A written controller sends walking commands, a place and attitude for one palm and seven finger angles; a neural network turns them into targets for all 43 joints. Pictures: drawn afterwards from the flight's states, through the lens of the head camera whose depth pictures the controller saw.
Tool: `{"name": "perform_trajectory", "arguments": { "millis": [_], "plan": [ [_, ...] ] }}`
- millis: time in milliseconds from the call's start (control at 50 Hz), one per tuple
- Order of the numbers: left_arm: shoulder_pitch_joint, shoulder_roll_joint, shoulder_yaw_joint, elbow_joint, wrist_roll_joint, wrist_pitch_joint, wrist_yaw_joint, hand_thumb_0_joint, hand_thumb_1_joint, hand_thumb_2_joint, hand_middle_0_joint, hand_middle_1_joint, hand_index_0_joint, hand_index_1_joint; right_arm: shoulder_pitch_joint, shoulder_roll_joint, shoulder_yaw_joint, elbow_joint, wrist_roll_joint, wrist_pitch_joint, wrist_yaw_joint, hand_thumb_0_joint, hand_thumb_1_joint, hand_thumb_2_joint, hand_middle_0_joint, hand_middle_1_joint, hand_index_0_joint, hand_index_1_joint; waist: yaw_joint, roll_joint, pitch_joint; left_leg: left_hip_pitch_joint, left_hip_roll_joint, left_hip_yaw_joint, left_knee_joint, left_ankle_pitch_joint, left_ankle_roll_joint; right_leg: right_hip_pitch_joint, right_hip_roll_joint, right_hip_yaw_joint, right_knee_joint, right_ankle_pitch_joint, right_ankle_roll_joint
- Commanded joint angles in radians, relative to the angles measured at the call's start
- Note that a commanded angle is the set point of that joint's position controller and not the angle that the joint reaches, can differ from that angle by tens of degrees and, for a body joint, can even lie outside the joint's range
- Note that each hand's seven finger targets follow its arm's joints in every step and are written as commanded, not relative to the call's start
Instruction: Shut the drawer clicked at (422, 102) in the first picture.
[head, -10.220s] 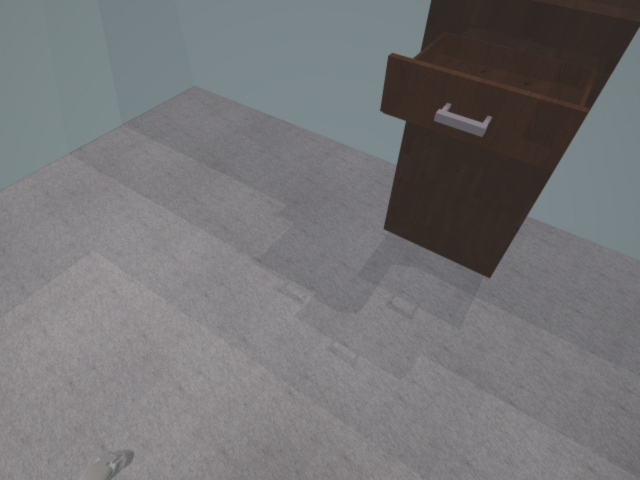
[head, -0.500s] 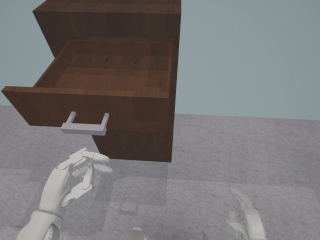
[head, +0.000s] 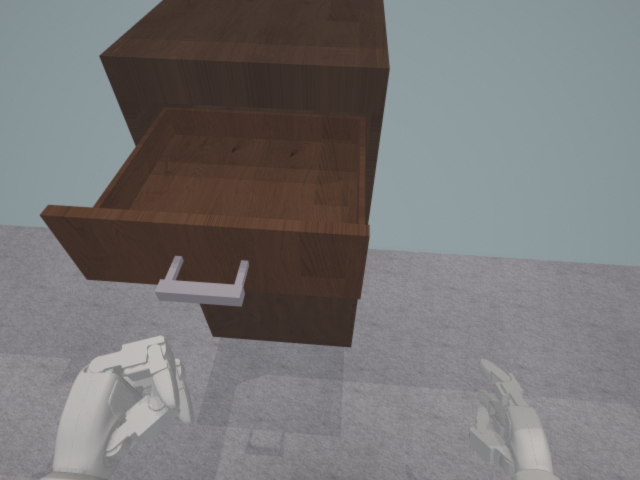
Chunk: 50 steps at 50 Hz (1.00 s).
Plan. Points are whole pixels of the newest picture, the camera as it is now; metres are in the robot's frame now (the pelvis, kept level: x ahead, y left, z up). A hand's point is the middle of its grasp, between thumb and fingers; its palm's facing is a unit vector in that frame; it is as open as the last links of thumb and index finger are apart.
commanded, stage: raise the hand and make a fist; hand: left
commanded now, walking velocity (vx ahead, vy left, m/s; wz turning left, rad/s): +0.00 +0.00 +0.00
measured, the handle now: (205, 279) +0.35 +0.19 +0.06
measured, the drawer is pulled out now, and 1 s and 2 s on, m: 0.29 0.29 0.29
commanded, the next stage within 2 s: bring the fist close to the handle in 0.72 s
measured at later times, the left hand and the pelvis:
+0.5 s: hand (186, 393) +0.17 +0.14 +0.15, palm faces -0.01 -1.00 -0.04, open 3.2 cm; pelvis -0.01 +0.01 +0.01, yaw +0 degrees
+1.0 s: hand (188, 383) +0.18 +0.14 +0.14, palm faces +0.06 -0.99 -0.08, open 3.2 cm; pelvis +0.00 -0.04 +0.02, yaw +1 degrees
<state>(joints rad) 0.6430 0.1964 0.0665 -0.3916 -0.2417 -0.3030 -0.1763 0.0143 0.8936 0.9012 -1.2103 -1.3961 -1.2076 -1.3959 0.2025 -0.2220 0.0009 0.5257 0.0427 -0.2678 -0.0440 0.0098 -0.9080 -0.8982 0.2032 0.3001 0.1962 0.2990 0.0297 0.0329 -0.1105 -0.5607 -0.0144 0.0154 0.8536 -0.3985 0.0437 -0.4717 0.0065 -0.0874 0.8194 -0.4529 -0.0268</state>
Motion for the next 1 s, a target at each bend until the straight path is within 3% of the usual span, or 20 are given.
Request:
{"name": "perform_trajectory", "arguments": {
  "millis": [0, 20, 80, 120, 160, 240, 300, 360, 420, 480, 540, 620, 680, 760, 820, 840, 860, 940, 960, 980],
  "plan": [
    [0.006, 0.036, 0.010, -0.246, -0.002, 0.030, 0.030, 0.000, 0.900, 0.900, -1.400, -1.600, -1.400, -1.600, -0.058, -0.114, -0.023, -0.174, 0.010, -0.030, 0.010, 0.000, -0.900, -0.900, 0.200, 0.300, 0.200, 0.300, -0.012, 0.016, -0.071, 0.193, 0.041, -0.079, -0.177, 0.233, -0.012, -0.008, 0.010, -0.012, -0.124, 0.225, 0.008],
    [0.000, 0.026, -0.016, -0.257, 0.002, 0.063, 0.021, 0.000, 0.900, 0.900, -1.400, -1.600, -1.400, -1.600, -0.065, -0.114, -0.018, -0.182, 0.011, -0.028, 0.012, 0.000, -0.900, -0.900, 0.200, 0.300, 0.200, 0.300, -0.009, 0.031, -0.064, 0.199, 0.045, -0.082, -0.185, 0.234, -0.013, -0.003, 0.008, -0.011, -0.129, 0.223, 0.009],
    [-0.043, 0.049, -0.029, -0.284, 0.019, 0.147, 0.019, 0.000, 0.900, 0.900, -1.400, -1.600, -1.400, -1.600, -0.072, -0.117, -0.004, -0.190, 0.014, -0.012, 0.008, 0.000, -0.900, -0.900, 0.200, 0.300, 0.200, 0.300, -0.014, -0.010, -0.008, 0.187, 0.048, -0.095, -0.220, 0.175, -0.010, 0.007, 0.010, -0.011, -0.159, 0.186, 0.008],
    [-0.050, 0.062, -0.025, -0.339, 0.028, 0.179, 0.032, 0.000, 0.900, 0.900, -1.400, -1.600, -1.400, -1.600, -0.078, -0.111, 0.005, -0.206, 0.014, -0.009, 0.009, 0.000, -0.900, -0.900, 0.200, 0.300, 0.200, 0.300, -0.003, 0.012, -0.006, 0.198, 0.050, -0.101, -0.237, 0.156, -0.014, 0.017, 0.008, -0.015, -0.161, 0.159, 0.005],
    [-0.089, 0.093, 0.005, -0.390, 0.037, 0.191, 0.059, 0.000, 0.900, 0.900, -1.400, -1.600, -1.400, -1.600, -0.088, -0.110, 0.013, -0.208, 0.011, -0.006, 0.008, 0.000, -0.900, -0.900, 0.200, 0.300, 0.200, 0.300, 0.002, 0.017, 0.002, 0.207, 0.053, -0.111, -0.251, 0.138, -0.018, 0.021, 0.011, -0.019, -0.161, 0.140, 0.002],
    [-0.094, 0.046, -0.031, -0.472, 0.037, 0.187, 0.096, 0.000, 0.900, 0.900, -1.400, -1.600, -1.400, -1.600, -0.078, -0.099, 0.024, -0.216, 0.010, -0.015, 0.020, 0.000, -0.900, -0.900, 0.200, 0.300, 0.200, 0.300, 0.003, 0.048, -0.023, 0.246, 0.060, -0.119, -0.265, 0.143, -0.031, 0.020, 0.011, -0.026, -0.155, 0.132, 0.001],
    [-0.100, 0.031, -0.048, -0.466, 0.036, 0.204, 0.110, 0.000, 0.900, 0.900, -1.400, -1.600, -1.400, -1.600, -0.081, -0.105, 0.026, -0.206, 0.013, -0.023, 0.024, 0.000, -0.900, -0.900, 0.200, 0.300, 0.200, 0.300, -0.001, 0.045, 0.001, 0.233, 0.059, -0.124, -0.279, 0.098, -0.033, 0.027, 0.010, -0.024, -0.165, 0.117, 0.001],
    [-0.031, 0.027, -0.040, -0.359, 0.041, 0.250, 0.100, 0.000, 0.900, 0.900, -1.400, -1.600, -1.400, -1.600, -0.089, -0.115, 0.017, -0.190, 0.017, -0.011, 0.022, 0.000, -0.900, -0.900, 0.200, 0.300, 0.200, 0.300, 0.003, -0.016, 0.038, 0.205, 0.055, -0.115, -0.287, 0.067, -0.028, 0.035, 0.011, -0.019, -0.193, 0.105, 0.003],
    [-0.085, 0.058, -0.027, -0.366, 0.044, 0.281, 0.090, 0.000, 0.900, 0.900, -1.400, -1.600, -1.400, -1.600, -0.088, -0.120, 0.016, -0.201, 0.020, 0.006, 0.010, 0.000, -0.900, -0.900, 0.200, 0.300, 0.200, 0.300, -0.004, -0.040, 0.048, 0.198, 0.044, -0.092, -0.288, 0.052, -0.019, 0.045, 0.005, -0.007, -0.216, 0.089, 0.008],
    [-0.062, 0.092, 0.028, -0.408, 0.047, 0.265, 0.105, 0.000, 0.900, 0.900, -1.400, -1.600, -1.400, -1.600, -0.085, -0.110, 0.014, -0.204, 0.016, 0.002, 0.005, 0.000, -0.900, -0.900, 0.200, 0.300, 0.200, 0.300, 0.014, -0.023, -0.006, 0.224, 0.038, -0.079, -0.283, 0.085, -0.018, 0.068, 0.006, -0.005, -0.219, 0.096, 0.004],
    [-0.059, 0.073, 0.023, -0.467, 0.024, 0.209, 0.115, 0.000, 0.900, 0.900, -1.400, -1.600, -1.400, -1.600, -0.081, -0.102, 0.016, -0.200, 0.013, -0.025, 0.011, 0.000, -0.900, -0.900, 0.200, 0.300, 0.200, 0.300, 0.013, 0.029, -0.036, 0.255, 0.036, -0.068, -0.257, 0.150, -0.019, 0.070, 0.005, -0.006, -0.211, 0.144, 0.003],
    [-0.047, 0.085, 0.057, -0.406, -0.002, 0.155, 0.104, 0.000, 0.900, 0.900, -1.400, -1.600, -1.400, -1.600, -0.068, -0.112, 0.008, -0.166, 0.012, -0.050, 0.011, 0.000, -0.900, -0.900, 0.200, 0.300, 0.200, 0.300, 0.000, 0.005, -0.005, 0.235, 0.031, -0.058, -0.232, 0.155, -0.014, 0.061, 0.005, 0.006, -0.227, 0.163, 0.007],
    [-0.019, 0.092, 0.074, -0.305, -0.013, 0.165, 0.071, 0.000, 0.900, 0.900, -1.400, -1.600, -1.400, -1.600, -0.073, -0.116, 0.000, -0.144, 0.017, -0.051, 0.004, 0.000, -0.900, -0.900, 0.200, 0.300, 0.200, 0.300, -0.003, -0.042, 0.050, 0.202, 0.025, -0.045, -0.225, 0.133, -0.009, 0.057, -0.001, 0.036, -0.268, 0.156, 0.015],
    [-0.067, 0.132, 0.104, -0.291, -0.027, 0.183, 0.028, 0.000, 0.900, 0.900, -1.400, -1.600, -1.400, -1.600, -0.090, -0.118, 0.001, -0.143, 0.023, -0.062, -0.013, 0.000, -0.900, -0.900, 0.200, 0.300, 0.200, 0.300, 0.001, -0.033, 0.064, 0.198, 0.016, -0.039, -0.214, 0.127, -0.006, 0.075, -0.019, 0.088, -0.318, 0.130, 0.022],
    [-0.130, 0.162, 0.151, -0.271, -0.042, 0.172, 0.016, 0.000, 0.900, 0.900, -1.400, -1.600, -1.400, -1.600, -0.082, -0.115, 0.002, -0.130, 0.021, -0.073, -0.026, 0.000, -0.900, -0.900, 0.200, 0.300, 0.200, 0.300, -0.003, -0.075, 0.044, 0.207, 0.012, -0.038, -0.200, 0.146, -0.005, 0.089, -0.032, 0.125, -0.341, 0.150, 0.036],
    [-0.145, 0.154, 0.151, -0.248, -0.046, 0.161, 0.012, 0.000, 0.900, 0.900, -1.400, -1.600, -1.400, -1.600, -0.080, -0.116, 0.004, -0.122, 0.019, -0.078, -0.028, 0.000, -0.900, -0.900, 0.200, 0.300, 0.200, 0.300, -0.008, -0.086, 0.055, 0.206, 0.011, -0.037, -0.195, 0.148, -0.006, 0.085, -0.036, 0.130, -0.346, 0.161, 0.042],
    [-0.161, 0.155, 0.161, -0.241, -0.051, 0.148, 0.011, 0.000, 0.900, 0.900, -1.400, -1.600, -1.400, -1.600, -0.083, -0.116, 0.002, -0.112, 0.018, -0.083, -0.029, 0.000, -0.900, -0.900, 0.200, 0.300, 0.200, 0.300, -0.005, -0.050, 0.053, 0.214, 0.010, -0.038, -0.192, 0.154, -0.007, 0.085, -0.037, 0.134, -0.350, 0.174, 0.041],
    [-0.160, 0.137, 0.174, -0.157, -0.068, 0.111, -0.015, 0.000, 0.900, 0.900, -1.400, -1.600, -1.400, -1.600, -0.068, -0.121, -0.001, -0.093, 0.014, -0.092, -0.024, 0.000, -0.900, -0.900, 0.200, 0.300, 0.200, 0.300, -0.008, -0.069, -0.002, 0.215, 0.005, -0.035, -0.183, 0.200, -0.010, 0.126, -0.050, 0.139, -0.317, 0.332, 0.061],
    [-0.152, 0.151, 0.191, -0.131, -0.065, 0.107, -0.020, 0.000, 0.900, 0.900, -1.400, -1.600, -1.400, -1.600, -0.073, -0.121, -0.004, -0.082, 0.014, -0.092, -0.023, 0.000, -0.900, -0.900, 0.200, 0.300, 0.200, 0.300, -0.003, -0.041, -0.006, 0.212, 0.002, -0.034, -0.180, 0.212, -0.011, 0.135, -0.050, 0.139, -0.314, 0.362, 0.060],
    [-0.159, 0.133, 0.167, -0.119, -0.064, 0.103, -0.031, 0.000, 0.900, 0.900, -1.400, -1.600, -1.400, -1.600, -0.062, -0.122, -0.002, -0.084, 0.013, -0.091, -0.021, 0.000, -0.900, -0.900, 0.200, 0.300, 0.200, 0.300, -0.010, -0.056, -0.009, 0.211, 0.001, -0.033, -0.183, 0.220, -0.010, 0.138, -0.051, 0.135, -0.305, 0.389, 0.063]
  ]
}}
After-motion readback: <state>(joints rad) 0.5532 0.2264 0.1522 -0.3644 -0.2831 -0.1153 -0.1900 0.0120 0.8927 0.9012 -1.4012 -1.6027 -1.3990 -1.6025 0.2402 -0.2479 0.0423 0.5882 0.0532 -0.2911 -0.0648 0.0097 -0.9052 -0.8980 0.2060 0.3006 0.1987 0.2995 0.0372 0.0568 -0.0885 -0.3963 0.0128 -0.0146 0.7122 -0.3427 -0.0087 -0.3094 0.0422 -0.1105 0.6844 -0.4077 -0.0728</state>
